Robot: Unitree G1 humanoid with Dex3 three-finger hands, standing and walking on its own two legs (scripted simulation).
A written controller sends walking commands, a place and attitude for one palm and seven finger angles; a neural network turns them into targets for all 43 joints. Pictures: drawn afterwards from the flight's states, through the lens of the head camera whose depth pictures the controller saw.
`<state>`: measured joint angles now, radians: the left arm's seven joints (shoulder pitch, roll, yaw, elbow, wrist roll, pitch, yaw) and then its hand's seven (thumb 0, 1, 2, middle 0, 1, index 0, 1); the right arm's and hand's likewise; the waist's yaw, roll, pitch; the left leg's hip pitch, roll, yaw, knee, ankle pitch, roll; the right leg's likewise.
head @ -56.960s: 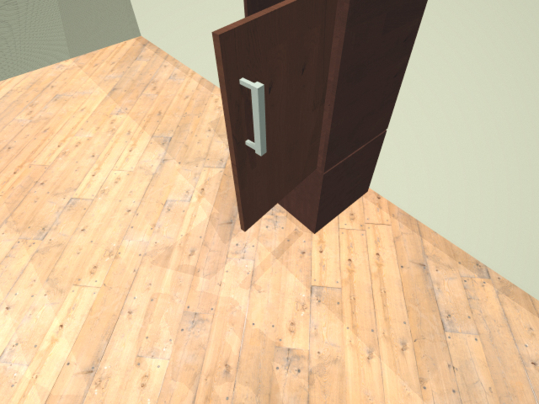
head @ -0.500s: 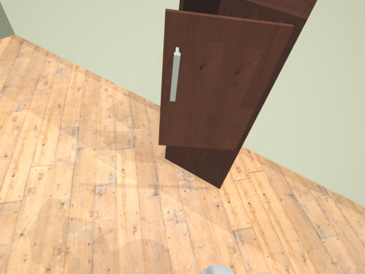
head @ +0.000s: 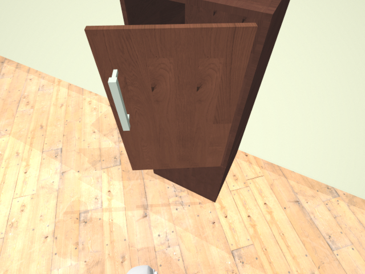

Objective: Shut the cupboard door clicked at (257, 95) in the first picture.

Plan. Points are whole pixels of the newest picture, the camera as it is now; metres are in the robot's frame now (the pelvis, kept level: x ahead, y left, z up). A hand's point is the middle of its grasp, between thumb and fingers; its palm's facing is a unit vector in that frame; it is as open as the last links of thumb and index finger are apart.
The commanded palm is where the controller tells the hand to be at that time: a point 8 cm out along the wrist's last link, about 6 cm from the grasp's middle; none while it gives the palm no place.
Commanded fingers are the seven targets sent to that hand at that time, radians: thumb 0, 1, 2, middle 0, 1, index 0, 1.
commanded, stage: take the last steps up to it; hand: left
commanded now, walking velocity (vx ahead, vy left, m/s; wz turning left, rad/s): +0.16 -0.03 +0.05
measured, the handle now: (121, 102) +0.52 +0.18 +0.06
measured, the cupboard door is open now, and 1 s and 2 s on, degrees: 31 31 31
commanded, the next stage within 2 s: come to a stop and stand still in 0.02 s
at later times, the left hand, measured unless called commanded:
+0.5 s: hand out of the picture +0.08 +0.17 -0.17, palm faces +0.03 -0.97 -0.23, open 7.3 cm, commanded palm none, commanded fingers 0.00 0.90 0.90 -0.20 -0.30 -0.20 -0.30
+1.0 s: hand out of the picture +0.07 +0.19 -0.17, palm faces -0.04 -0.98 -0.22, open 7.3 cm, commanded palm none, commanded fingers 0.00 0.90 0.90 -0.20 -0.30 -0.20 -0.30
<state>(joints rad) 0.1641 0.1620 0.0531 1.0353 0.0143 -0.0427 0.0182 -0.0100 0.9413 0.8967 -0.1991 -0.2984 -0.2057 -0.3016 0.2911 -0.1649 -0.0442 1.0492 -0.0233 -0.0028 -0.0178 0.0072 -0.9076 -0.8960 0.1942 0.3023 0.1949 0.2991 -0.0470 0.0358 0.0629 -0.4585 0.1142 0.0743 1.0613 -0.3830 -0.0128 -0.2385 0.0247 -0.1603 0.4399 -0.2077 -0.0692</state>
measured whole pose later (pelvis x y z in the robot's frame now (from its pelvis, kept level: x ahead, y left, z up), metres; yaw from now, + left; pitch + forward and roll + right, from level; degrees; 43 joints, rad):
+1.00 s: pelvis +0.04 +0.01 +0.00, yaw -2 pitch -3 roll -1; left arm 0.27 0.15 -0.01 1.05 0.01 -0.01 0.05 0.01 0.93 0.90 -0.20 -0.30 -0.21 -0.30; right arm 0.27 -0.17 0.00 1.05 -0.02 0.00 -0.02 0.01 -0.92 -0.90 0.19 0.30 0.20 0.30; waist -0.03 0.04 0.06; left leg -0.29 0.03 0.09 0.55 -0.22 0.03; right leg -0.16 0.02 -0.10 0.49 -0.29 -0.04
